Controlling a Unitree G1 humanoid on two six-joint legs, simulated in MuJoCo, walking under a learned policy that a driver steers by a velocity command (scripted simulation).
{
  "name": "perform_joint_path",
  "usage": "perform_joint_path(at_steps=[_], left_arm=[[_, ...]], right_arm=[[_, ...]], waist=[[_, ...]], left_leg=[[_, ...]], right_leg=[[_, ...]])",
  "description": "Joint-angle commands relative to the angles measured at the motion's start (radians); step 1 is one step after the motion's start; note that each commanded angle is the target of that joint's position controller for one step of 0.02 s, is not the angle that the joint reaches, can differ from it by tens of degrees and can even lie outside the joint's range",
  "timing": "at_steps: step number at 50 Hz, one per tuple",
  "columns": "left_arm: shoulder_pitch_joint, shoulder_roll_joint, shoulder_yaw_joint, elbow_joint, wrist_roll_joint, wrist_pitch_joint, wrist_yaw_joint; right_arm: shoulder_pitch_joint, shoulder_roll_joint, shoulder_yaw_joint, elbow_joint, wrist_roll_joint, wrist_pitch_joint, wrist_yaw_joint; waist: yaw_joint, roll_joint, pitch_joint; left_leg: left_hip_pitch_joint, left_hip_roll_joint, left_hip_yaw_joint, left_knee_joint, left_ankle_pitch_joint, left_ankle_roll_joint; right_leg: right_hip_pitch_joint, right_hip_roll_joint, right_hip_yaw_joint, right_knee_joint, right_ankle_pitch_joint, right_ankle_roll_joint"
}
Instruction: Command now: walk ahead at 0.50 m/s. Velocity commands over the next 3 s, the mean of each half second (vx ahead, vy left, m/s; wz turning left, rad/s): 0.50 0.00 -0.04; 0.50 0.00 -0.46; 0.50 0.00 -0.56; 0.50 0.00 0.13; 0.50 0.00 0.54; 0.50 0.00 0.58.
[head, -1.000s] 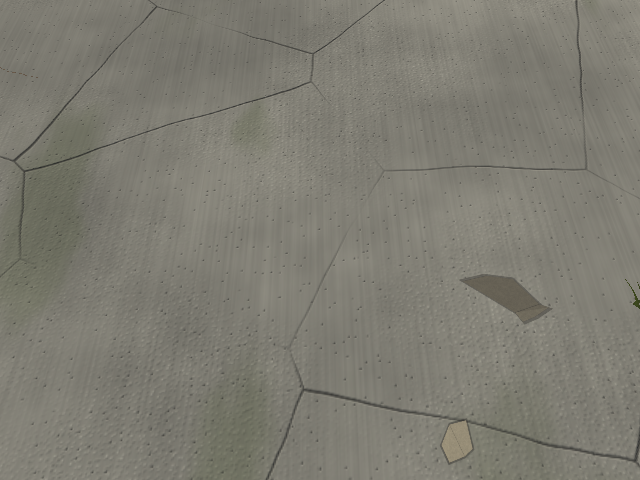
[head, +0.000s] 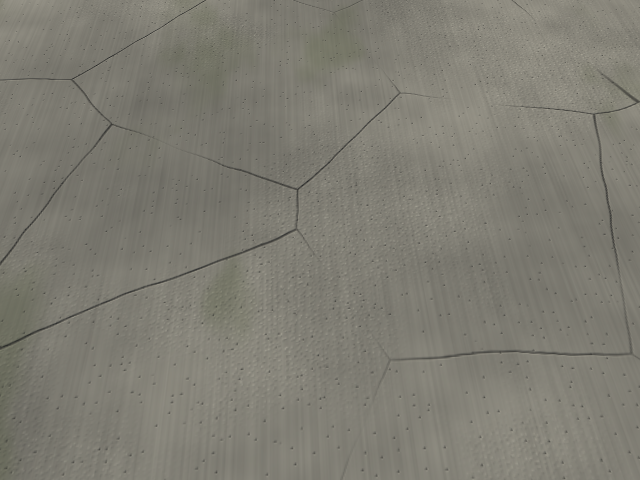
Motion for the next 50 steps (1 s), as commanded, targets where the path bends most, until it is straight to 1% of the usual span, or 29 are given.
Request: perform_joint_path(at_steps=[1,2,3,4,5,6,7,8,9,10,11,13,16,20,23,27,29,31,32,33,34,35,36,37,38,40,43,47,50], left_arm=[[-0.044,0.078,0.018,-0.073,-0.001,-0.025,0.006],[0.027,0.09,0.026,-0.052,0.0,-0.03,0.012],[0.165,0.105,0.037,-0.005,0.003,-0.039,0.019],[0.339,0.147,0.055,0.049,0.02,-0.049,0.03],[0.479,0.251,0.082,0.065,0.045,-0.054,0.039],[0.458,0.27,0.089,0.069,0.018,-0.036,0.026],[0.339,0.223,0.078,0.051,-0.007,-0.029,0.021],[0.259,0.152,0.059,0.037,-0.011,-0.034,0.018],[0.222,0.11,0.046,0.039,-0.007,-0.041,0.017],[0.224,0.083,0.037,0.054,-0.01,-0.048,0.022],[0.238,0.07,0.031,0.067,-0.009,-0.055,0.025],[0.299,0.09,0.033,0.093,-0.012,-0.071,0.028],[0.356,0.115,0.036,0.111,-0.014,-0.075,0.029],[0.435,0.102,0.026,0.13,-0.017,-0.069,0.03],[0.491,0.115,0.026,0.143,-0.014,-0.065,0.035],[0.52,0.133,0.031,0.148,-0.003,-0.056,0.044],[0.489,0.152,0.038,0.139,0.002,-0.052,0.049],[0.436,0.171,0.046,0.124,-0.002,-0.051,0.043],[0.419,0.153,0.043,0.109,-0.013,-0.053,0.038],[0.443,0.076,0.026,0.059,-0.041,-0.055,0.036],[0.516,0.067,0.032,0.046,-0.05,-0.047,0.04],[0.476,0.131,0.048,0.063,-0.025,-0.03,0.045],[0.408,0.118,0.049,0.056,-0.015,-0.026,0.034],[0.383,0.088,0.046,0.048,-0.013,-0.022,0.026],[0.368,0.085,0.05,0.039,0.003,-0.01,0.018],[0.37,0.067,0.049,0.032,0.011,0.015,0.003],[0.278,0.067,0.049,-0.011,0.011,0.031,-0.011],[0.128,0.068,0.04,-0.073,0.009,0.031,-0.027],[0.02,0.059,0.026,-0.115,0.01,0.028,-0.039]], right_arm=[[0.038,-0.154,-0.029,-0.016,-0.007,-0.002,-0.013],[0.023,-0.164,-0.032,-0.017,-0.008,-0.001,-0.015],[0.006,-0.17,-0.033,-0.018,-0.005,0.004,-0.013],[-0.002,-0.157,-0.028,-0.03,0.002,0.005,-0.01],[0.046,-0.081,-0.009,-0.07,0.035,0.004,-0.001],[0.096,-0.101,-0.024,-0.061,0.036,0.004,0.004],[0.017,-0.142,-0.036,-0.073,0.015,0.011,0.002],[-0.061,-0.126,-0.033,-0.094,0.007,0.006,0.007],[-0.086,-0.104,-0.031,-0.097,0.006,0.008,0.01],[-0.085,-0.097,-0.032,-0.1,-0.01,0.02,0.015],[-0.064,-0.078,-0.029,-0.091,-0.018,0.033,0.021],[-0.076,-0.072,-0.031,-0.097,-0.02,0.049,0.031],[-0.199,-0.083,-0.032,-0.141,-0.019,0.062,0.036],[-0.374,-0.082,-0.025,-0.203,-0.011,0.059,0.038],[-0.464,-0.074,-0.015,-0.236,-0.006,0.055,0.036],[-0.55,-0.093,-0.012,-0.283,0.0,0.041,0.032],[-0.518,-0.113,-0.017,-0.29,0.005,0.028,0.028],[-0.329,-0.149,-0.035,-0.24,0.003,0.011,0.014],[-0.166,-0.194,-0.052,-0.199,-0.015,-0.003,0.001],[-0.029,-0.294,-0.076,-0.203,-0.045,-0.008,-0.013],[-0.07,-0.321,-0.085,-0.207,-0.031,0.012,-0.004],[-0.17,-0.229,-0.066,-0.232,-0.018,0.024,0.0],[-0.236,-0.154,-0.046,-0.241,-0.009,0.021,0.003],[-0.264,-0.127,-0.038,-0.237,-0.01,0.016,0.003],[-0.256,-0.112,-0.033,-0.223,-0.006,0.009,-0.003],[-0.219,-0.11,-0.033,-0.203,0.0,-0.009,-0.005],[-0.174,-0.132,-0.04,-0.186,0.006,-0.027,-0.003],[-0.129,-0.136,-0.039,-0.169,0.001,-0.026,-0.001],[-0.1,-0.162,-0.044,-0.162,0.002,-0.024,-0.005]], waist=[[0.048,0.105,0.044],[0.08,0.113,0.007],[0.14,0.095,-0.062],[0.202,0.065,-0.163],[0.211,-0.101,-0.306],[0.176,-0.191,-0.37],[0.13,-0.066,-0.217],[0.115,-0.005,-0.099],[0.083,0.011,-0.037],[0.057,-0.011,-0.013],[0.04,-0.02,-0.016],[0.031,-0.019,-0.02],[0.044,-0.017,0.016],[0.085,-0.015,0.046],[0.114,-0.026,0.044],[0.132,-0.04,0.045],[0.102,-0.049,0.032],[0.014,-0.035,-0.056],[-0.049,0.012,-0.162],[-0.07,0.154,-0.327],[-0.01,0.321,-0.397],[0.028,0.152,-0.248],[0.035,0.069,-0.118],[0.057,0.071,-0.055],[0.073,0.106,-0.025],[0.091,0.122,-0.025],[0.094,0.107,-0.014],[0.074,0.101,0.022],[0.048,0.106,0.037]], left_leg=[[0.028,0.312,-0.11,0.073,0.722,0.115],[0.026,0.307,-0.097,0.157,0.855,0.101],[0.005,0.28,-0.072,0.315,0.916,0.085],[-0.135,0.238,-0.044,0.527,0.769,0.066],[-0.441,0.128,0.019,0.885,0.324,0.024],[-0.64,0.0,-0.062,1.119,-0.232,0.019],[-0.716,0.078,-0.131,1.164,-0.154,0.03],[-0.722,0.114,-0.128,1.121,-0.074,0.029],[-0.687,0.149,-0.122,1.052,-0.024,0.028],[-0.644,0.17,-0.122,0.999,-0.002,0.018],[-0.605,0.175,-0.115,0.975,0.013,0.008],[-0.614,0.176,-0.094,0.947,0.04,-0.007],[-0.72,0.199,-0.069,0.859,0.134,-0.033],[-0.77,0.195,-0.038,0.661,0.244,-0.061],[-0.757,0.163,-0.023,0.533,0.282,-0.068],[-0.747,0.135,-0.031,0.437,0.232,-0.056],[-0.664,0.117,-0.039,0.385,0.167,-0.035],[-0.389,0.066,-0.018,0.288,0.141,-0.004],[-0.135,0.135,-0.079,0.268,0.17,0.029],[0.142,0.422,-0.399,0.24,0.046,0.086],[0.217,0.56,-0.752,0.11,0.019,0.169],[0.079,0.518,-0.645,0.095,-0.086,0.148],[-0.07,0.466,-0.492,0.064,-0.078,0.126],[-0.171,0.419,-0.375,0.026,-0.011,0.095],[-0.229,0.386,-0.292,0.006,0.054,0.076],[-0.262,0.362,-0.195,-0.014,0.161,0.067],[-0.233,0.361,-0.094,-0.036,0.261,0.078],[-0.204,0.334,0.025,-0.042,0.343,0.076],[-0.176,0.338,0.092,-0.037,0.397,0.067]], right_leg=[[0.027,0.039,-0.018,-0.068,-0.084,-0.042],[0.128,0.072,-0.031,-0.09,-0.119,-0.06],[0.289,0.105,-0.049,-0.152,-0.097,-0.082],[0.542,0.049,0.013,-0.163,-0.079,-0.115],[0.836,-0.236,0.391,-0.196,-0.189,-0.203],[0.897,-0.36,0.75,-0.338,-0.188,-0.287],[0.765,-0.316,0.621,-0.353,-0.253,-0.258],[0.615,-0.277,0.492,-0.39,-0.228,-0.232],[0.511,-0.224,0.395,-0.428,-0.172,-0.191],[0.444,-0.184,0.326,-0.448,-0.107,-0.163],[0.413,-0.159,0.274,-0.461,-0.061,-0.15],[0.414,-0.142,0.226,-0.472,0.048,-0.155],[0.441,-0.126,0.18,-0.507,0.077,-0.155],[0.49,-0.1,0.157,-0.508,0.176,-0.145],[0.554,-0.101,0.169,-0.477,0.243,-0.148],[0.654,-0.126,0.217,-0.402,0.331,-0.168],[0.662,-0.137,0.234,-0.345,0.405,-0.152],[0.608,-0.093,0.209,-0.148,0.546,-0.116],[0.48,-0.038,0.172,0.059,0.425,-0.095],[0.236,0.064,0.105,0.383,0.019,-0.064],[0.013,0.162,0.089,0.593,-0.48,-0.057],[-0.043,0.076,0.133,0.661,-0.413,-0.065],[-0.043,0.041,0.133,0.634,-0.333,-0.06],[-0.014,0.011,0.129,0.588,-0.286,-0.054],[0.006,-0.01,0.126,0.556,-0.266,-0.046],[0.025,-0.016,0.109,0.551,-0.23,-0.031],[-0.066,-0.034,0.098,0.522,-0.139,-0.017],[-0.121,-0.033,0.065,0.338,-0.006,0.0],[-0.065,-0.02,0.006,0.16,0.056,-0.01]])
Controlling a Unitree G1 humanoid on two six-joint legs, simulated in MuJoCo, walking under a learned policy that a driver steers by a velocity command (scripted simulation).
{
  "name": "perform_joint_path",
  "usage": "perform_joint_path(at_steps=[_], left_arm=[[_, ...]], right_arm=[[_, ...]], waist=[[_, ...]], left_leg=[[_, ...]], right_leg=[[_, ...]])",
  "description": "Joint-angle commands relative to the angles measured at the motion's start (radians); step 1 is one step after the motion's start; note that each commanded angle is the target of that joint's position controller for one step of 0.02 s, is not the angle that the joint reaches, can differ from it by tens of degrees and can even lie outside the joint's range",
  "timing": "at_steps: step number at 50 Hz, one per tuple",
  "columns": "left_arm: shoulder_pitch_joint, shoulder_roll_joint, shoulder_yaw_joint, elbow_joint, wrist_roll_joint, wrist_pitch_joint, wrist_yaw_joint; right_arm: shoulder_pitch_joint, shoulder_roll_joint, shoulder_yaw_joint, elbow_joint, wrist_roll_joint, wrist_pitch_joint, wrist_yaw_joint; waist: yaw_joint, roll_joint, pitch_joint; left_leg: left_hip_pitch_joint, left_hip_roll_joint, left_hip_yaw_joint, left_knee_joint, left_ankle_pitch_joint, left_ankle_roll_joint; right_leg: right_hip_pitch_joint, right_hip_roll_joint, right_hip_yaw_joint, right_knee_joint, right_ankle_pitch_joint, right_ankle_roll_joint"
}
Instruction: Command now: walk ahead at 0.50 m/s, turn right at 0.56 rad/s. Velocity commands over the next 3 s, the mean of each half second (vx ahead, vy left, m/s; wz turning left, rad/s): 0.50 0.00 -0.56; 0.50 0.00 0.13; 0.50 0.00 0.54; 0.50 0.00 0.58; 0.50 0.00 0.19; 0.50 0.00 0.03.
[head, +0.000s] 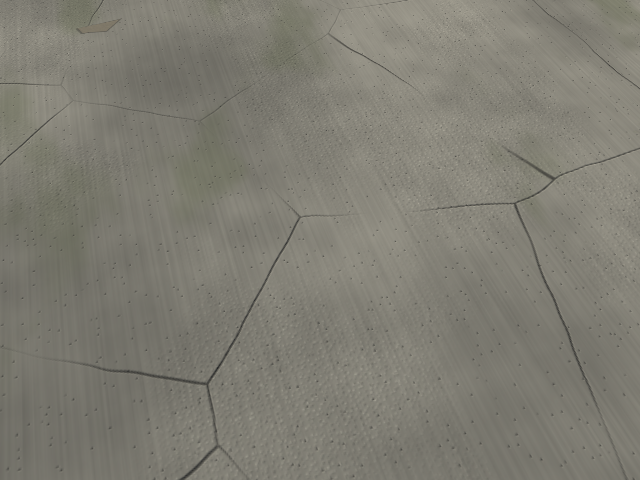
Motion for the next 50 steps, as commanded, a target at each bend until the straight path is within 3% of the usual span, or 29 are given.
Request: perform_joint_path(at_steps=[1,4,6,8,9,10,11,12,13,14,15,17,20,27,32,34,35,36,37,38,39,40,41,42,43,44,46,50], left_arm=[[-0.109,0.005,-0.015,-0.093,0.002,-0.01,-0.015],[-0.156,0.021,-0.013,-0.122,0.008,-0.01,-0.018],[-0.129,0.036,-0.006,-0.122,0.012,-0.009,-0.012],[0.024,0.067,0.013,-0.084,0.012,-0.017,0.0],[0.184,0.098,0.032,-0.032,0.02,-0.028,0.014],[0.293,0.205,0.064,-0.015,0.034,-0.031,0.03],[0.252,0.294,0.082,-0.041,0.001,-0.021,0.036],[0.264,0.272,0.076,-0.04,-0.01,-0.008,0.043],[0.218,0.223,0.063,-0.029,-0.017,-0.01,0.051],[0.169,0.172,0.049,-0.032,-0.021,-0.017,0.053],[0.135,0.144,0.039,-0.033,-0.03,-0.026,0.057],[0.122,0.127,0.029,-0.043,-0.035,-0.047,0.056],[0.184,0.162,0.036,-0.031,-0.034,-0.062,0.05],[0.337,0.144,0.021,0.008,-0.033,-0.071,0.056],[0.38,0.148,0.008,0.034,-0.012,-0.077,0.068],[0.344,0.161,0.006,0.038,-0.004,-0.081,0.075],[0.329,0.172,0.007,0.039,0.0,-0.083,0.079],[0.318,0.183,0.009,0.042,0.008,-0.082,0.08],[0.296,0.191,0.01,0.04,0.006,-0.078,0.079],[0.293,0.165,-0.001,0.016,0.001,-0.083,0.079],[0.403,0.082,-0.014,-0.006,-0.029,-0.086,0.066],[0.351,0.142,-0.009,-0.01,0.008,-0.092,0.064],[0.261,0.15,-0.009,-0.036,0.007,-0.097,0.058],[0.202,0.147,-0.014,-0.052,0.006,-0.104,0.053],[0.182,0.135,-0.016,-0.063,0.007,-0.098,0.05],[0.189,0.125,-0.02,-0.072,0.015,-0.083,0.047],[0.201,0.102,-0.029,-0.078,0.021,-0.057,0.043],[0.05,0.089,-0.039,-0.138,0.018,-0.043,0.04]], right_arm=[[-0.005,-0.131,-0.022,-0.053,0.001,-0.013,-0.006],[0.038,-0.151,-0.028,-0.037,-0.001,0.004,-0.014],[0.039,-0.175,-0.034,-0.033,-0.004,0.019,-0.019],[0.035,-0.206,-0.042,-0.035,-0.003,0.041,-0.018],[0.022,-0.208,-0.041,-0.047,0.0,0.049,-0.014],[0.035,-0.144,-0.025,-0.096,0.013,0.048,-0.007],[-0.007,-0.114,-0.024,-0.173,0.01,0.035,0.01],[-0.134,-0.164,-0.031,-0.2,0.0,0.026,0.015],[-0.15,-0.136,-0.02,-0.206,0.013,0.014,0.018],[-0.12,-0.131,-0.019,-0.186,0.011,0.011,0.015],[-0.11,-0.133,-0.02,-0.185,-0.01,0.024,0.014],[-0.073,-0.125,-0.019,-0.178,-0.032,0.06,0.019],[-0.143,-0.114,-0.015,-0.21,-0.03,0.083,0.026],[-0.362,-0.109,-0.002,-0.28,-0.022,0.079,0.037],[-0.466,-0.108,0.013,-0.321,-0.008,0.064,0.049],[-0.408,-0.122,0.008,-0.31,-0.003,0.059,0.048],[-0.34,-0.136,0.001,-0.287,-0.001,0.058,0.042],[-0.23,-0.158,-0.009,-0.252,0.002,0.055,0.033],[-0.081,-0.169,-0.018,-0.203,-0.003,0.048,0.024],[0.077,-0.221,-0.034,-0.169,-0.021,0.045,0.012],[0.11,-0.338,-0.066,-0.164,-0.032,0.048,0.014],[0.019,-0.271,-0.055,-0.164,0.018,0.06,0.031],[-0.076,-0.228,-0.046,-0.188,0.023,0.064,0.034],[-0.109,-0.183,-0.035,-0.192,0.015,0.063,0.036],[-0.11,-0.169,-0.03,-0.185,0.011,0.06,0.032],[-0.108,-0.157,-0.024,-0.171,0.014,0.055,0.028],[-0.078,-0.178,-0.029,-0.159,0.02,0.041,0.027],[-0.019,-0.207,-0.04,-0.15,0.023,0.043,0.022]], waist=[[0.003,0.114,0.057],[-0.009,0.116,0.064],[0.011,0.138,0.034],[0.074,0.145,-0.061],[0.146,0.099,-0.152],[0.173,-0.038,-0.266],[0.119,-0.189,-0.317],[0.152,-0.018,-0.236],[0.115,0.011,-0.124],[0.064,0.058,-0.056],[0.028,0.054,-0.033],[-0.002,0.035,-0.055],[0.01,0.025,-0.034],[0.096,-0.013,0.004],[0.126,-0.027,0.045],[0.081,-0.038,0.037],[0.05,-0.048,0.003],[0.003,-0.047,-0.053],[-0.071,-0.021,-0.126],[-0.128,0.045,-0.225],[-0.052,0.295,-0.305],[-0.026,0.189,-0.262],[-0.001,0.118,-0.11],[0.004,0.041,-0.053],[0.025,0.027,-0.012],[0.051,0.041,-0.007],[0.064,0.072,-0.028],[0.031,0.084,0.01]], left_leg=[[-0.032,0.275,-0.068,-0.111,0.371,0.095],[0.072,0.299,-0.029,-0.056,0.489,0.086],[0.123,0.304,0.007,0.058,0.767,0.073],[0.132,0.301,0.028,0.322,0.947,0.066],[0.027,0.282,0.048,0.559,0.822,0.038],[-0.287,0.228,0.047,0.883,0.389,-0.006],[-0.641,0.011,-0.094,1.181,-0.307,-0.062],[-0.75,0.06,-0.244,1.19,-0.228,-0.054],[-0.752,0.102,-0.252,1.128,-0.131,-0.044],[-0.683,0.136,-0.259,1.018,-0.086,-0.041],[-0.621,0.151,-0.268,0.958,-0.08,-0.05],[-0.548,0.149,-0.265,0.906,-0.069,-0.069],[-0.595,0.139,-0.248,0.812,0.01,-0.092],[-0.702,0.11,-0.233,0.527,0.236,-0.076],[-0.664,0.068,-0.181,0.362,0.233,-0.006],[-0.55,0.03,-0.169,0.308,0.162,0.04],[-0.458,-0.007,-0.159,0.301,0.118,0.061],[-0.35,-0.046,-0.152,0.289,0.075,0.083],[-0.179,-0.059,-0.153,0.223,0.115,0.108],[0.065,0.094,-0.337,0.223,0.066,0.161],[0.32,0.364,-0.882,0.151,0.075,0.341],[0.265,0.357,-1.046,0.026,0.017,0.346],[0.122,0.332,-0.872,0.02,-0.02,0.325],[0.013,0.288,-0.77,-0.005,0.058,0.298],[-0.068,0.243,-0.696,-0.02,0.147,0.273],[-0.128,0.2,-0.635,-0.035,0.212,0.25],[-0.165,0.165,-0.576,-0.046,0.303,0.248],[-0.198,0.121,-0.538,-0.087,0.271,0.235]], right_leg=[[0.031,0.007,-0.057,-0.143,0.05,-0.012],[0.052,0.033,-0.097,-0.224,-0.042,-0.047],[0.129,0.089,-0.134,-0.255,-0.145,-0.083],[0.303,0.168,-0.153,-0.304,-0.224,-0.128],[0.526,0.186,-0.123,-0.387,-0.183,-0.16],[0.827,-0.043,0.201,-0.424,-0.33,-0.238],[0.985,-0.257,0.735,-0.578,-0.267,-0.357],[0.939,-0.238,0.647,-0.613,-0.16,-0.335],[0.819,-0.216,0.506,-0.612,-0.061,-0.31],[0.687,-0.16,0.408,-0.626,0.062,-0.263],[0.606,-0.108,0.343,-0.636,0.133,-0.238],[0.544,-0.06,0.289,-0.65,0.21,-0.23],[0.519,-0.029,0.274,-0.681,0.198,-0.224],[0.674,-0.025,0.26,-0.686,0.297,-0.152],[0.782,-0.065,0.207,-0.684,0.403,-0.13],[0.79,-0.08,0.162,-0.638,0.585,-0.107],[0.798,-0.081,0.141,-0.572,0.744,-0.093],[0.812,-0.074,0.117,-0.44,0.866,-0.083],[0.77,-0.048,0.077,-0.248,0.855,-0.07],[0.587,-0.012,0.045,0.022,0.578,-0.056],[0.197,0.199,-0.013,0.433,-0.195,0.01],[0.065,0.182,0.099,0.505,-0.392,-0.006],[0.016,0.115,0.114,0.482,-0.311,-0.006],[0.033,0.079,0.104,0.421,-0.262,-0.002],[0.06,0.055,0.101,0.364,-0.255,0.007],[0.104,0.038,0.097,0.312,-0.251,0.023],[0.134,0.031,0.074,0.243,-0.255,0.051],[0.061,0.014,0.036,0.049,-0.137,0.104]])
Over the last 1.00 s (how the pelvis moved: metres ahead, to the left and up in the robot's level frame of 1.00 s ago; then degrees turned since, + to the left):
0.52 -0.02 0.01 -18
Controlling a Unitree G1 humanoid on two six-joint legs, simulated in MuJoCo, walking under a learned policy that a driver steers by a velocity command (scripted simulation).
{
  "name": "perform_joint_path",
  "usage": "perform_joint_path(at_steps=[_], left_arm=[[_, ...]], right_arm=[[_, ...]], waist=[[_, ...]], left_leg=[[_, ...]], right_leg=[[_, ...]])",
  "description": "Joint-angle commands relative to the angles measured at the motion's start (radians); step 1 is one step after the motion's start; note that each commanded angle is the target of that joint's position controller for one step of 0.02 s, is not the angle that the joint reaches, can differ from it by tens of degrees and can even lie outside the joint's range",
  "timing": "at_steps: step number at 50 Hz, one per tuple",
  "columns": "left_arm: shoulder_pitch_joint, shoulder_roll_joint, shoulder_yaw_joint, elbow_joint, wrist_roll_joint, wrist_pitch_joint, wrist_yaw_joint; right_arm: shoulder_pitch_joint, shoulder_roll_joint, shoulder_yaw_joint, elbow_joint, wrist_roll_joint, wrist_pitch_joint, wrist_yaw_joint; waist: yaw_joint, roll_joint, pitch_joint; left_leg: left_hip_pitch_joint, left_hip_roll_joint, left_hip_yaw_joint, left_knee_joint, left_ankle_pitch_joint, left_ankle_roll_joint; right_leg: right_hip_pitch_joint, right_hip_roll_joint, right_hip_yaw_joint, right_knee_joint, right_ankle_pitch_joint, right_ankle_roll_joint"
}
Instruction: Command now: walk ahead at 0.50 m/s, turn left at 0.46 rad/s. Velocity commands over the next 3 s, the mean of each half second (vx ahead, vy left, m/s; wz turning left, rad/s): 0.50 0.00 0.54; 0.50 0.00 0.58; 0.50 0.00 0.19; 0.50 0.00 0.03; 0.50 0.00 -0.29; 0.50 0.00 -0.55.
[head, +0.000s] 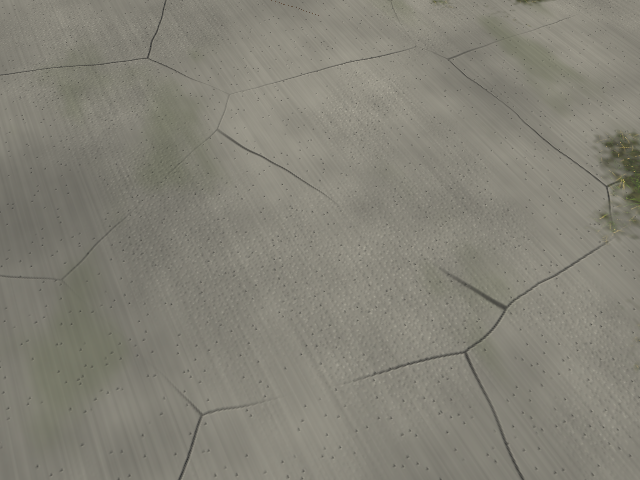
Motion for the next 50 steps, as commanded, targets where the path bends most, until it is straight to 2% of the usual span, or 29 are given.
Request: perform_joint_path(at_steps=[1,6,9,11,12,13,14,15,16,17,18,20,22,25,31,35,37,38,39,40,41,42,43,44,45,46,47,48,50], left_arm=[[-0.044,0.072,0.012,-0.076,-0.002,0.005,-0.002],[-0.198,0.066,0.002,-0.129,-0.015,-0.003,-0.007],[-0.24,0.079,0.0,-0.157,-0.022,-0.015,-0.006],[-0.169,0.106,0.008,-0.145,-0.025,-0.024,-0.001],[-0.088,0.125,0.016,-0.122,-0.026,-0.03,0.006],[0.026,0.153,0.029,-0.093,-0.02,-0.042,0.018],[0.175,0.227,0.048,-0.083,0.003,-0.051,0.036],[0.202,0.313,0.07,-0.088,0.016,-0.034,0.044],[0.168,0.261,0.069,-0.081,-0.001,-0.019,0.039],[0.114,0.163,0.048,-0.096,-0.009,-0.016,0.034],[0.077,0.115,0.035,-0.091,-0.012,-0.019,0.029],[0.08,0.098,0.03,-0.071,-0.015,-0.03,0.03],[0.11,0.106,0.035,-0.051,-0.027,-0.048,0.023],[0.138,0.119,0.045,-0.031,-0.034,-0.059,0.018],[0.181,0.132,0.054,0.008,-0.032,-0.053,0.015],[0.233,0.163,0.064,0.039,-0.031,-0.039,0.023],[0.247,0.185,0.068,0.053,-0.028,-0.026,0.029],[0.252,0.204,0.071,0.059,-0.027,-0.018,0.032],[0.253,0.217,0.073,0.06,-0.028,-0.009,0.034],[0.244,0.214,0.07,0.05,-0.031,-0.003,0.035],[0.27,0.14,0.05,0.0,-0.035,-0.006,0.026],[0.225,0.112,0.047,-0.07,-0.028,-0.012,0.013],[0.101,0.167,0.056,-0.095,-0.018,-0.017,0.01],[0.087,0.137,0.045,-0.098,-0.033,-0.027,0.008],[0.111,0.127,0.041,-0.08,-0.032,-0.03,0.01],[0.125,0.125,0.041,-0.078,-0.017,-0.017,0.01],[0.159,0.122,0.04,-0.064,-0.003,0.002,0.008],[0.177,0.117,0.04,-0.056,0.002,0.017,0.004],[0.162,0.097,0.037,-0.055,-0.001,0.031,-0.004]], right_arm=[[0.022,-0.152,-0.038,-0.06,0.005,-0.015,-0.006],[0.108,-0.162,-0.047,-0.056,-0.002,-0.006,-0.013],[0.115,-0.172,-0.051,-0.068,-0.015,-0.001,-0.02],[0.06,-0.189,-0.056,-0.091,-0.019,-0.001,-0.026],[0.03,-0.197,-0.058,-0.102,-0.018,-0.003,-0.025],[0.013,-0.19,-0.055,-0.105,-0.01,-0.01,-0.018],[0.013,-0.129,-0.037,-0.132,0.006,-0.02,-0.009],[0.107,-0.047,-0.019,-0.166,0.031,-0.018,-0.011],[0.122,-0.126,-0.026,-0.146,-0.005,-0.002,-0.02],[0.059,-0.143,-0.031,-0.133,-0.019,0.007,-0.015],[0.008,-0.125,-0.027,-0.14,-0.021,0.009,-0.004],[-0.014,-0.111,-0.026,-0.146,-0.036,0.029,0.017],[-0.027,-0.1,-0.024,-0.157,-0.037,0.044,0.029],[-0.115,-0.088,-0.018,-0.194,-0.038,0.052,0.043],[-0.303,-0.054,0.006,-0.259,-0.033,0.045,0.063],[-0.395,-0.057,0.013,-0.299,-0.04,0.043,0.07],[-0.384,-0.068,0.008,-0.304,-0.046,0.043,0.063],[-0.34,-0.078,0.001,-0.294,-0.05,0.042,0.055],[-0.24,-0.095,-0.01,-0.267,-0.053,0.036,0.046],[-0.067,-0.125,-0.028,-0.211,-0.062,0.027,0.032],[0.043,-0.231,-0.06,-0.193,-0.066,0.026,0.014],[0.012,-0.315,-0.08,-0.219,-0.025,0.035,0.008],[0.028,-0.292,-0.079,-0.213,-0.011,0.044,-0.001],[-0.01,-0.242,-0.066,-0.194,-0.008,0.041,-0.01],[-0.048,-0.188,-0.05,-0.186,-0.009,0.036,-0.014],[-0.082,-0.163,-0.04,-0.186,-0.004,0.028,-0.016],[-0.111,-0.145,-0.033,-0.195,-0.004,0.021,-0.015],[-0.11,-0.137,-0.029,-0.194,-0.004,0.009,-0.011],[-0.078,-0.145,-0.03,-0.172,-0.003,-0.005,-0.007]], waist=[[0.009,0.082,0.004],[-0.06,0.099,-0.016],[-0.066,0.113,-0.024],[-0.018,0.128,-0.038],[0.021,0.127,-0.066],[0.083,0.082,-0.124],[0.14,-0.033,-0.259],[0.094,-0.245,-0.346],[0.06,-0.17,-0.29],[0.057,-0.037,-0.163],[0.049,0.001,-0.087],[0.028,-0.078,-0.045],[0.02,-0.083,-0.055],[0.022,-0.064,-0.04],[0.056,-0.056,0.013],[0.081,-0.054,0.038],[0.068,-0.064,0.018],[0.046,-0.074,-0.018],[0.001,-0.068,-0.082],[-0.078,-0.021,-0.182],[-0.1,0.134,-0.307],[-0.062,0.285,-0.384],[-0.108,0.123,-0.295],[-0.066,0.088,-0.17],[-0.012,0.041,-0.089],[0.028,0.046,-0.059],[0.054,0.057,-0.066],[0.064,0.062,-0.079],[0.063,0.064,-0.072]], left_leg=[[-0.032,0.24,-0.253,-0.166,0.186,0.135],[0.088,0.23,-0.279,-0.089,0.28,0.096],[0.137,0.25,-0.324,-0.019,0.362,0.085],[0.103,0.258,-0.356,0.033,0.378,0.052],[0.071,0.243,-0.362,0.096,0.42,0.033],[0.023,0.19,-0.326,0.241,0.42,0.008],[-0.079,0.128,-0.241,0.495,0.243,-0.021],[-0.377,-0.021,-0.101,0.74,-0.368,-0.052],[-0.484,0.062,-0.078,0.862,-0.386,-0.043],[-0.491,0.108,-0.079,0.885,-0.29,-0.045],[-0.472,0.137,-0.068,0.852,-0.222,-0.056],[-0.433,0.174,-0.047,0.81,-0.18,-0.076],[-0.431,0.177,-0.034,0.815,-0.145,-0.085],[-0.513,0.195,-0.027,0.793,-0.067,-0.1],[-0.502,0.203,0.042,0.508,0.122,-0.099],[-0.444,0.185,0.118,0.349,0.056,-0.05],[-0.373,0.137,0.159,0.301,-0.042,-0.013],[-0.304,0.097,0.179,0.286,-0.099,0.009],[-0.187,0.052,0.184,0.251,-0.124,0.036],[0.047,0.035,0.152,0.18,-0.084,0.069],[0.358,0.277,-0.184,0.144,-0.257,0.146],[0.519,0.491,-0.724,-0.012,-0.17,0.266],[0.481,0.464,-0.623,-0.035,-0.037,0.253],[0.351,0.441,-0.477,-0.028,0.087,0.234],[0.206,0.383,-0.378,-0.04,0.21,0.188],[0.11,0.331,-0.314,-0.053,0.277,0.164],[0.054,0.301,-0.272,-0.068,0.306,0.155],[0.032,0.288,-0.252,-0.078,0.343,0.157],[0.007,0.268,-0.217,-0.115,0.334,0.155]], right_leg=[[-0.034,-0.002,-0.043,-0.136,0.117,0.041],[-0.047,0.034,-0.042,-0.325,0.228,0.046],[-0.006,0.062,-0.032,-0.405,0.185,0.029],[0.136,0.082,-0.019,-0.482,0.122,0.005],[0.26,0.103,-0.026,-0.517,0.09,-0.011],[0.436,0.085,-0.011,-0.586,0.111,-0.038],[0.657,-0.118,0.18,-0.623,-0.062,-0.093],[0.87,-0.364,0.594,-0.713,-0.167,-0.192],[0.794,-0.376,0.711,-0.727,-0.265,-0.226],[0.671,-0.323,0.561,-0.74,-0.252,-0.206],[0.572,-0.265,0.407,-0.765,-0.123,-0.184],[0.487,-0.188,0.216,-0.799,0.073,-0.148],[0.48,-0.177,0.133,-0.81,0.223,-0.154],[0.502,-0.189,0.042,-0.844,0.301,-0.173],[0.516,-0.158,-0.14,-0.857,0.353,-0.152],[0.595,-0.19,-0.2,-0.817,0.442,-0.13],[0.645,-0.197,-0.243,-0.713,0.696,-0.114],[0.664,-0.198,-0.263,-0.61,0.866,-0.109],[0.658,-0.194,-0.28,-0.447,0.954,-0.105],[0.55,-0.17,-0.304,-0.208,0.845,-0.08],[0.24,-0.116,-0.306,0.116,0.378,-0.038],[-0.091,0.086,-0.175,0.399,-0.287,0.014],[-0.203,0.038,-0.037,0.423,-0.211,0.005],[-0.199,-0.006,-0.034,0.362,-0.124,-0.002],[-0.128,-0.04,-0.034,0.251,-0.089,-0.004],[-0.061,-0.055,-0.026,0.19,-0.094,0.003],[-0.002,-0.058,-0.027,0.159,-0.09,0.011],[0.022,-0.051,-0.039,0.14,-0.084,0.017],[0.013,-0.046,-0.057,0.076,-0.023,0.025]])
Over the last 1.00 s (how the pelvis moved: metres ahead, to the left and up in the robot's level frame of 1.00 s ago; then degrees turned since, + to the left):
0.55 -0.10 0.00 -10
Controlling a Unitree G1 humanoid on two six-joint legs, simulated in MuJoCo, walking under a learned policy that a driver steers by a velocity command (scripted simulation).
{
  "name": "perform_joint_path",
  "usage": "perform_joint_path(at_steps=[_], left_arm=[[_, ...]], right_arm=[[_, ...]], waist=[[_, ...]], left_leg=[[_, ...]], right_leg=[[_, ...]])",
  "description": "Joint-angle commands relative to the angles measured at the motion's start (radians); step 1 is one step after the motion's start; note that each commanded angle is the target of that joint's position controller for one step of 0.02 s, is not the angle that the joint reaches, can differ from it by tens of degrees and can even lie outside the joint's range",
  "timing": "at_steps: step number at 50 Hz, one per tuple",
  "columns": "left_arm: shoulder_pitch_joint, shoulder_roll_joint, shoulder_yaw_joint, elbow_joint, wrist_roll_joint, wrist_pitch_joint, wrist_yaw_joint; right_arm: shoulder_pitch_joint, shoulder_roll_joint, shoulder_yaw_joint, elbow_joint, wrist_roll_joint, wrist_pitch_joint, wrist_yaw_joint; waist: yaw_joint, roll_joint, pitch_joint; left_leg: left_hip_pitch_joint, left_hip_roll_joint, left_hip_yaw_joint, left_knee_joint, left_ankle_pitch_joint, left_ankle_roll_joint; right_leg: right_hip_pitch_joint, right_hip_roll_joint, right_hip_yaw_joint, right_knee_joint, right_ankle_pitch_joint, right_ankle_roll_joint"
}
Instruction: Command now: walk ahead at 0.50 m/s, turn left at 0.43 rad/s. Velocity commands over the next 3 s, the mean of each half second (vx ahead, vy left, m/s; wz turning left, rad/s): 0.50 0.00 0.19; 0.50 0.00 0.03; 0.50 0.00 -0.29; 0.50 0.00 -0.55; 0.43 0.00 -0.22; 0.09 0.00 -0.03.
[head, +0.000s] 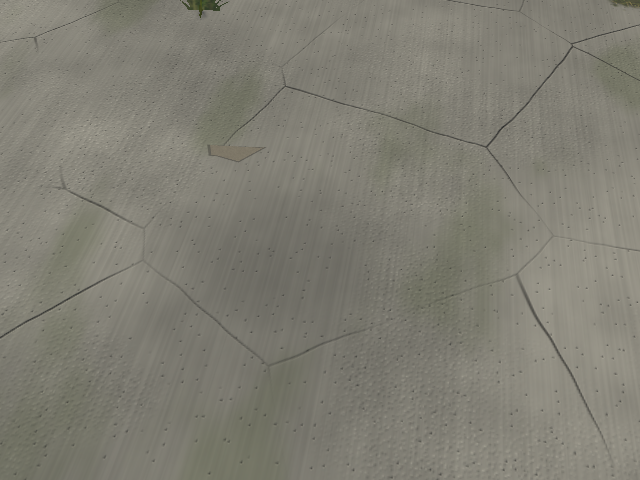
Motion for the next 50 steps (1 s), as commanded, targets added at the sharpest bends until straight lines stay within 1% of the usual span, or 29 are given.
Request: perform_joint_path(at_steps=[1,3,7,12,14,15,16,17,18,19,20,21,22,24,27,30,33,35,38,41,42,43,44,45,46,47,48,49,50], left_arm=[[0.076,0.075,0.022,-0.027,0.004,0.017,-0.008],[-0.01,0.068,0.02,-0.047,0.002,0.017,-0.01],[-0.137,0.062,0.016,-0.076,-0.005,0.01,-0.017],[-0.262,0.061,0.01,-0.119,-0.013,-0.004,-0.025],[-0.233,0.07,0.013,-0.115,-0.014,-0.011,-0.024],[-0.176,0.079,0.019,-0.097,-0.015,-0.014,-0.018],[-0.084,0.097,0.029,-0.066,-0.016,-0.017,-0.007],[0.065,0.116,0.039,-0.02,-0.013,-0.026,0.006],[0.231,0.177,0.056,0.007,0.007,-0.034,0.023],[0.29,0.295,0.087,0.017,0.021,-0.03,0.023],[0.228,0.211,0.071,0.023,-0.021,-0.019,0.01],[0.127,0.152,0.056,0.012,-0.031,-0.018,0.006],[0.077,0.102,0.044,0.012,-0.026,-0.023,0.002],[0.063,0.069,0.03,0.039,-0.027,-0.035,0.006],[0.109,0.088,0.034,0.079,-0.036,-0.058,0.0],[0.146,0.095,0.036,0.11,-0.04,-0.06,-0.002],[0.178,0.092,0.035,0.137,-0.042,-0.059,-0.005],[0.209,0.103,0.037,0.155,-0.041,-0.059,-0.004],[0.246,0.111,0.037,0.18,-0.034,-0.055,0.002],[0.232,0.127,0.04,0.196,-0.027,-0.047,0.012],[0.22,0.133,0.041,0.198,-0.027,-0.044,0.014],[0.212,0.129,0.039,0.203,-0.029,-0.04,0.015],[0.206,0.103,0.028,0.184,-0.033,-0.041,0.015],[0.293,0.002,0.004,0.145,-0.064,-0.043,0.007],[0.267,0.094,0.03,0.163,-0.035,-0.037,0.014],[0.198,0.104,0.037,0.149,-0.028,-0.035,0.012],[0.155,0.081,0.03,0.142,-0.03,-0.039,0.005],[0.143,0.065,0.029,0.145,-0.029,-0.034,0.001],[0.156,0.057,0.027,0.152,-0.015,-0.021,-0.004]], right_arm=[[0.033,-0.127,-0.031,-0.041,0.003,-0.036,-0.002],[0.08,-0.12,-0.027,-0.018,0.005,-0.041,-0.001],[0.155,-0.123,-0.024,0.018,0.007,-0.049,-0.005],[0.219,-0.132,-0.02,0.056,-0.008,-0.05,-0.019],[0.2,-0.144,-0.02,0.066,-0.012,-0.05,-0.027],[0.178,-0.151,-0.02,0.067,-0.013,-0.052,-0.029],[0.168,-0.162,-0.021,0.072,-0.015,-0.053,-0.029],[0.154,-0.162,-0.019,0.076,-0.014,-0.053,-0.026],[0.154,-0.123,-0.005,0.054,-0.008,-0.059,-0.024],[0.283,-0.031,0.011,0.039,0.028,-0.058,-0.018],[0.228,-0.115,-0.003,0.053,-0.012,-0.056,-0.024],[0.151,-0.113,-0.005,0.039,-0.015,-0.054,-0.019],[0.102,-0.096,0.003,0.031,-0.016,-0.056,-0.012],[0.099,-0.077,0.008,0.033,-0.029,-0.035,0.001],[0.095,-0.051,0.016,0.041,-0.036,-0.017,0.014],[-0.038,-0.041,0.024,0.003,-0.035,-0.014,0.02],[-0.161,-0.018,0.038,-0.03,-0.028,-0.019,0.024],[-0.224,-0.011,0.044,-0.044,-0.023,-0.022,0.025],[-0.282,-0.026,0.042,-0.06,-0.021,-0.026,0.02],[-0.261,-0.046,0.032,-0.058,-0.025,-0.033,0.013],[-0.193,-0.056,0.025,-0.036,-0.028,-0.038,0.007],[-0.056,-0.072,0.014,0.013,-0.036,-0.048,0.0],[0.121,-0.127,-0.006,0.06,-0.054,-0.058,-0.012],[0.219,-0.24,-0.038,0.07,-0.069,-0.055,-0.021],[0.186,-0.21,-0.036,0.075,-0.024,-0.042,-0.014],[0.089,-0.159,-0.023,0.068,-0.009,-0.038,-0.012],[0.026,-0.1,-0.009,0.061,-0.009,-0.044,-0.007],[-0.005,-0.07,-0.001,0.064,-0.01,-0.05,-0.007],[-0.017,-0.049,0.006,0.077,-0.006,-0.056,-0.01]], waist=[[0.019,0.059,-0.066],[-0.011,0.066,-0.03],[-0.061,0.079,-0.012],[-0.099,0.083,0.023],[-0.07,0.093,0.027],[-0.039,0.099,0.007],[0.001,0.102,-0.043],[0.074,0.072,-0.126],[0.138,0.005,-0.247],[0.088,-0.238,-0.372],[0.073,-0.115,-0.309],[0.036,-0.043,-0.15],[0.024,0.007,-0.089],[-0.02,-0.039,-0.041],[-0.035,-0.047,-0.044],[-0.015,-0.039,0.0],[0.013,-0.041,0.014],[0.033,-0.042,0.014],[0.047,-0.044,0.019],[0.02,-0.048,0.012],[-0.013,-0.048,-0.021],[-0.074,-0.018,-0.092],[-0.14,0.038,-0.208],[-0.123,0.26,-0.34],[-0.116,0.202,-0.327],[-0.073,0.13,-0.172],[-0.052,0.089,-0.095],[-0.024,0.094,-0.054],[0.002,0.114,-0.033]], left_leg=[[0.063,0.257,-0.238,-0.211,0.341,0.141],[0.089,0.251,-0.229,-0.236,0.325,0.12],[0.195,0.257,-0.216,-0.227,0.37,0.083],[0.305,0.295,-0.224,-0.19,0.452,0.075],[0.314,0.312,-0.219,-0.157,0.552,0.058],[0.304,0.306,-0.203,-0.108,0.682,0.04],[0.301,0.292,-0.187,-0.004,0.827,0.026],[0.258,0.251,-0.145,0.178,0.843,0.007],[0.09,0.206,-0.116,0.443,0.578,-0.009],[-0.242,0.007,-0.031,0.831,-0.134,-0.062],[-0.35,0.025,-0.118,0.912,-0.295,-0.046],[-0.377,0.084,-0.122,0.9,-0.215,-0.045],[-0.359,0.12,-0.107,0.846,-0.163,-0.046],[-0.292,0.166,-0.076,0.756,-0.136,-0.061],[-0.292,0.183,-0.036,0.695,-0.096,-0.085],[-0.386,0.222,0.0,0.569,0.008,-0.112],[-0.369,0.222,0.036,0.376,0.119,-0.125],[-0.336,0.207,0.055,0.278,0.165,-0.122],[-0.316,0.19,0.062,0.201,0.156,-0.102],[-0.251,0.162,0.065,0.141,0.054,-0.061],[-0.16,0.134,0.075,0.109,0.021,-0.043],[0.012,0.109,0.086,0.043,0.04,-0.018],[0.265,0.223,-0.037,0.034,-0.003,0.029],[0.547,0.517,-0.495,-0.036,-0.129,0.148],[0.506,0.547,-0.67,-0.133,-0.117,0.171],[0.381,0.501,-0.504,-0.137,-0.129,0.147],[0.258,0.455,-0.392,-0.175,-0.066,0.123],[0.179,0.404,-0.304,-0.209,-0.019,0.087],[0.116,0.366,-0.24,-0.234,0.038,0.063]], right_leg=[[-0.052,-0.008,-0.016,-0.078,0.094,0.012],[-0.106,-0.013,-0.018,-0.179,0.184,0.014],[-0.15,0.007,-0.023,-0.345,0.315,-0.002],[-0.139,0.055,-0.045,-0.494,0.304,-0.043],[-0.056,0.081,-0.049,-0.548,0.244,-0.075],[0.043,0.11,-0.059,-0.575,0.204,-0.093],[0.168,0.148,-0.074,-0.592,0.162,-0.111],[0.361,0.154,-0.076,-0.652,0.196,-0.138],[0.614,-0.023,0.108,-0.665,0.106,-0.188],[0.864,-0.309,0.609,-0.74,0.065,-0.341],[0.78,-0.291,0.734,-0.833,0.036,-0.34],[0.632,-0.255,0.55,-0.841,0.031,-0.319],[0.53,-0.206,0.434,-0.87,0.114,-0.294],[0.409,-0.121,0.272,-0.916,0.244,-0.242],[0.388,-0.095,0.188,-0.958,0.369,-0.251],[0.404,-0.074,0.129,-1.011,0.373,-0.254],[0.414,-0.038,0.063,-1.012,0.423,-0.23],[0.436,-0.041,0.044,-1.0,0.459,-0.221],[0.511,-0.079,0.054,-0.965,0.514,-0.214],[0.582,-0.111,0.058,-0.881,0.658,-0.198],[0.59,-0.104,0.045,-0.795,0.776,-0.185],[0.562,-0.066,0.008,-0.629,0.832,-0.166],[0.412,-0.022,-0.027,-0.391,0.657,-0.145],[0.068,0.138,-0.103,-0.014,0.14,-0.093],[-0.057,0.172,0.014,0.106,-0.187,-0.106],[-0.105,0.11,0.049,0.128,-0.116,-0.115],[-0.088,0.073,0.047,0.077,-0.044,-0.115],[-0.05,0.045,0.038,0.017,-0.006,-0.11],[-0.004,0.029,0.032,-0.022,0.016,-0.097]])
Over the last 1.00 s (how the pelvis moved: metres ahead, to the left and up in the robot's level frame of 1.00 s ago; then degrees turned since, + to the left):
0.48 0.11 0.00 36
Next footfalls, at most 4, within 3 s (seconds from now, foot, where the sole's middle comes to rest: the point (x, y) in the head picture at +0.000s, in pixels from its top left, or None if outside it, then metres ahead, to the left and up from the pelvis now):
0.36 right None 0.38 -0.12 -0.78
0.88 left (283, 394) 0.64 0.10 -0.78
1.44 right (357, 283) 0.93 -0.07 -0.78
1.96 left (323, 183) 1.27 0.01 -0.78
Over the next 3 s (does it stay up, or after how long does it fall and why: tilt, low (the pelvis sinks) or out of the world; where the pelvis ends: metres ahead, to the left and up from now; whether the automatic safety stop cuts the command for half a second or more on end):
stays up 1.35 -0.19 0.00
